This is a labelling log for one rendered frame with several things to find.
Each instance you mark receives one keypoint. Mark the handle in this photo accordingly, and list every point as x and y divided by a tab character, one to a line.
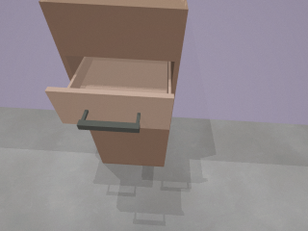
109	126

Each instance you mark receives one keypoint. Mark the cabinet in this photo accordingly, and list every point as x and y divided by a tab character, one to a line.
150	30

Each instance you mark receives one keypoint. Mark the drawer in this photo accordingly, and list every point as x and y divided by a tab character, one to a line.
116	90

